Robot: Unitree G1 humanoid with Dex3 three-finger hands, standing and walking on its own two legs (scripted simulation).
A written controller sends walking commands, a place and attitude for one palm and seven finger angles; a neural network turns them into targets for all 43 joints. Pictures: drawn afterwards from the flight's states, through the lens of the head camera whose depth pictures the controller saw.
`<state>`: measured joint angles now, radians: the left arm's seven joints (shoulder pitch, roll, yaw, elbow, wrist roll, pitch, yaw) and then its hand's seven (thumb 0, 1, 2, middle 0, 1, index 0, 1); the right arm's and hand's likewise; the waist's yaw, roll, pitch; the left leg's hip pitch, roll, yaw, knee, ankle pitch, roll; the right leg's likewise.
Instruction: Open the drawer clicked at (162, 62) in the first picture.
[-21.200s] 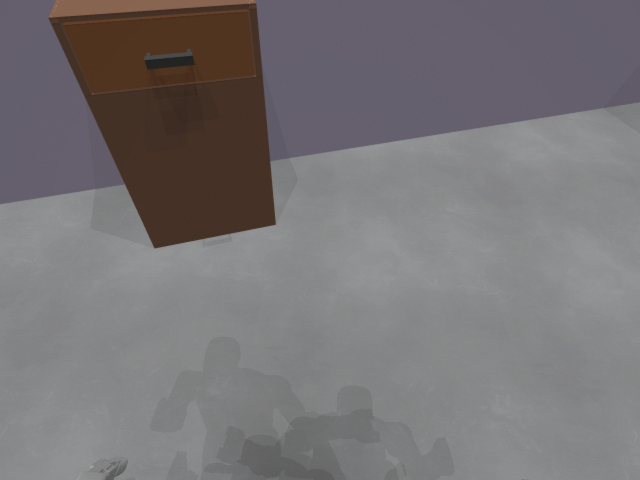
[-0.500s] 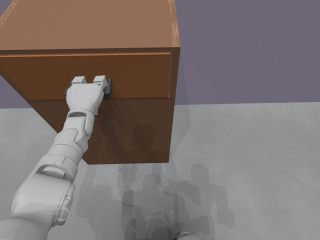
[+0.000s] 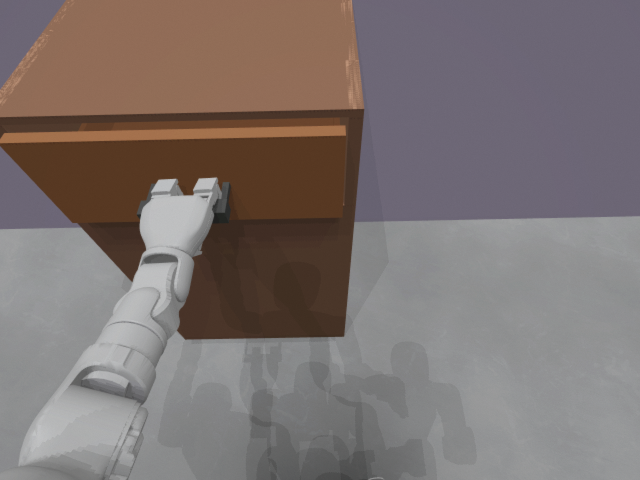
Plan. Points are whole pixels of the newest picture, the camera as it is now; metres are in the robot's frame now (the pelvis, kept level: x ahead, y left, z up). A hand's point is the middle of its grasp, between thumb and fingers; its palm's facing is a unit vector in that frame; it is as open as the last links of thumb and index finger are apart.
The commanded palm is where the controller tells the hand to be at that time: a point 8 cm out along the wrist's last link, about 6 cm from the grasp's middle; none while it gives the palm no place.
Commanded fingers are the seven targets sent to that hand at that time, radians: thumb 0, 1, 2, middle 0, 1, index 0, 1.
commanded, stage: pull the drawer open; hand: left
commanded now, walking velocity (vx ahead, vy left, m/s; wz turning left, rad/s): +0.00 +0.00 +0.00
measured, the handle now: (187, 200) +0.50 +0.19 +0.03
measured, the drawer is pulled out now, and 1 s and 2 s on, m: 0.03 0.16 0.28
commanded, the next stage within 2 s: none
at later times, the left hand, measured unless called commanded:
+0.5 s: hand (183, 283) +0.37 +0.18 +0.00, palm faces -0.01 -0.04 -1.00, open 6.3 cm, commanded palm +0.33 +0.19 +0.06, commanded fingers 0.00 0.90 0.90 -0.40 -1.35 -0.40 -1.35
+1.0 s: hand (175, 326) +0.31 +0.18 +0.00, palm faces +0.00 -0.05 -1.00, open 6.2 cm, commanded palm +0.27 +0.19 +0.06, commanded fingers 0.00 0.90 0.90 -0.40 -1.35 -0.40 -1.35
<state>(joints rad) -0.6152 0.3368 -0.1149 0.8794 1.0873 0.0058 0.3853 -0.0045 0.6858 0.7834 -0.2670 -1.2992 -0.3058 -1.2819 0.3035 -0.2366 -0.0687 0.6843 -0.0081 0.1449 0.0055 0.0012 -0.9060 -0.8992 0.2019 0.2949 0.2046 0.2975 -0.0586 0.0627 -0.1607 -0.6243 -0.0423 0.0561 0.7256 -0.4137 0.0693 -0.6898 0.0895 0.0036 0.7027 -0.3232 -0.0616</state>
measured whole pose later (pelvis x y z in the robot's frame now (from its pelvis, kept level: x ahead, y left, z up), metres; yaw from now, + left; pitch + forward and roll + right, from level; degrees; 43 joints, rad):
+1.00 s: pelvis -0.01 -0.01 +0.01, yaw +0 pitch +11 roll +1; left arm -0.13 0.31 -0.17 0.41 1.08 0.04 0.39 0.00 0.67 0.81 -0.26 -1.31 -0.34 -1.28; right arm 0.16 -0.24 -0.05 0.63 0.01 0.11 -0.01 0.00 -0.91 -0.90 0.20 0.29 0.20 0.30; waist 0.01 0.06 -0.12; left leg -0.47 -0.05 0.07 0.67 -0.38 0.06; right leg -0.56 0.09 0.02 0.68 -0.31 -0.07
